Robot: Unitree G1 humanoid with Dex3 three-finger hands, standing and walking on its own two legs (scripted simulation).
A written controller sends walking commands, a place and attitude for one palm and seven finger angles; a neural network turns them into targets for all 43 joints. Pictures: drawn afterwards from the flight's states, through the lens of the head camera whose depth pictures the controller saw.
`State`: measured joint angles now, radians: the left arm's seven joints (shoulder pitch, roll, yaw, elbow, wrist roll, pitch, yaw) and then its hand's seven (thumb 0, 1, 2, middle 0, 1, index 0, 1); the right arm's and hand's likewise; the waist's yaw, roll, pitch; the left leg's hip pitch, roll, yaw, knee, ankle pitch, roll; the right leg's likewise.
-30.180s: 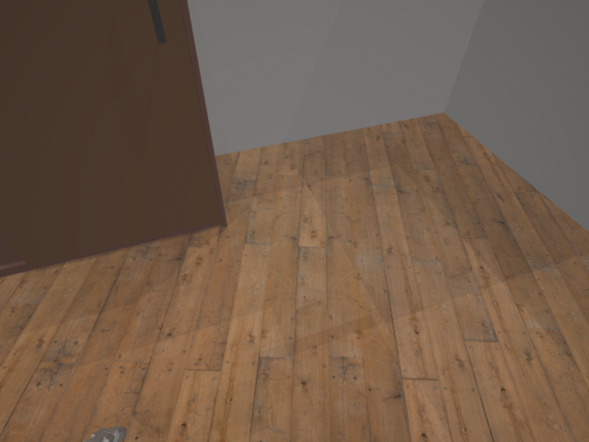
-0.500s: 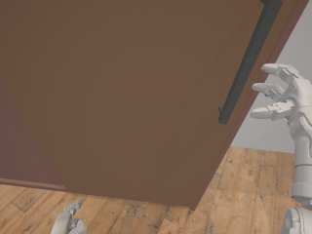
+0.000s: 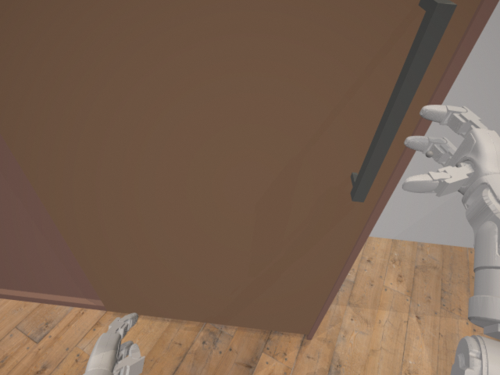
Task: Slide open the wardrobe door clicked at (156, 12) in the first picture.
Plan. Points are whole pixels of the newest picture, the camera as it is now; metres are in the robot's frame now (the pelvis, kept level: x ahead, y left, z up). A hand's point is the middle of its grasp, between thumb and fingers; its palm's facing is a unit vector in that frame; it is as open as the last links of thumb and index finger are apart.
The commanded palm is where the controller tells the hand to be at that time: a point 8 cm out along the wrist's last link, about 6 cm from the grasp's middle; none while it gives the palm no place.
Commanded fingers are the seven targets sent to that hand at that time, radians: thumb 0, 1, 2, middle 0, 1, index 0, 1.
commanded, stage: move the hooked fingers beside the handle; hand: right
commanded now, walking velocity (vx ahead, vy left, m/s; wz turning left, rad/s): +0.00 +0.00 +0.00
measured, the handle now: (386, 116) +0.45 -0.17 +0.25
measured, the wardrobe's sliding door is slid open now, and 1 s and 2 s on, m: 0.00 0.00 0.00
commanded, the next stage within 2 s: feel for the door with the fingertips in 0.42 s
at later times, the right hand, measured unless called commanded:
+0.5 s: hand (428, 150) +0.39 -0.22 +0.23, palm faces +0.09 +1.00 -0.01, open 14.0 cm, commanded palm +0.36 -0.28 +0.23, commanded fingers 0.00 0.50 -0.30 0.30 1.20 0.30 1.20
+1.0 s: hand (408, 148) +0.38 -0.19 +0.24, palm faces +0.04 +1.00 -0.01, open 14.0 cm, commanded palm +0.35 -0.24 +0.23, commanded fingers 0.00 0.50 -0.30 0.30 1.20 0.30 1.20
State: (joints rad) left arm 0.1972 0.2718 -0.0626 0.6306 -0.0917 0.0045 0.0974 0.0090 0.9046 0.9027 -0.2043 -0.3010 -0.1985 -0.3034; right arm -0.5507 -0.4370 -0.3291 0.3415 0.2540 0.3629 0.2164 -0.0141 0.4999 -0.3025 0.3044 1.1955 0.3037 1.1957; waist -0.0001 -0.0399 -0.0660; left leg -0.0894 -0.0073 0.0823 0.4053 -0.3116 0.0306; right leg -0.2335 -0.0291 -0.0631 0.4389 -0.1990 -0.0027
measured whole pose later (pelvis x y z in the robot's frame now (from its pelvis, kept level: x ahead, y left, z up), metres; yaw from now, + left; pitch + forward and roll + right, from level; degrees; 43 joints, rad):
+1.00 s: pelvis +0.01 +0.00 +0.00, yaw +0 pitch -1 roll +0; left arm 0.18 0.26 -0.06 0.62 -0.09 0.01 0.08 0.01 0.91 0.90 -0.20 -0.30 -0.20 -0.30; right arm -0.52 -0.37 -0.29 0.23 0.25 0.39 0.16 -0.01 0.50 -0.30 0.30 1.20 0.30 1.20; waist -0.01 -0.04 -0.08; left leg -0.08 -0.01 0.07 0.42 -0.33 0.03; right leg -0.22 -0.03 -0.07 0.45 -0.22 0.00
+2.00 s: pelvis +0.00 +0.01 +0.00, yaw +0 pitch -1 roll +0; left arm 0.20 0.27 -0.05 0.65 -0.09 0.02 0.09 0.01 0.91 0.90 -0.20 -0.30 -0.20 -0.30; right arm -0.60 -0.37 -0.27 0.35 0.23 0.37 0.14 -0.01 0.50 -0.30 0.30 1.20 0.30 1.20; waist 0.00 -0.04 -0.06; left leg -0.08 -0.02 0.08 0.40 -0.31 0.04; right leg -0.21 -0.04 -0.06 0.42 -0.19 0.01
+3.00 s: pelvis +0.00 +0.01 +0.00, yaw +0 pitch -2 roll -1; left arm 0.17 0.26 -0.06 0.66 -0.07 0.04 0.09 0.01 0.91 0.90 -0.20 -0.30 -0.20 -0.30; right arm -0.60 -0.28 -0.21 0.26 0.22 0.42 0.06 -0.01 0.50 -0.30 0.29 1.20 0.28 1.19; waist -0.01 -0.04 -0.05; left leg -0.05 -0.02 0.08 0.39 -0.31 0.04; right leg -0.19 -0.03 -0.06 0.41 -0.19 0.01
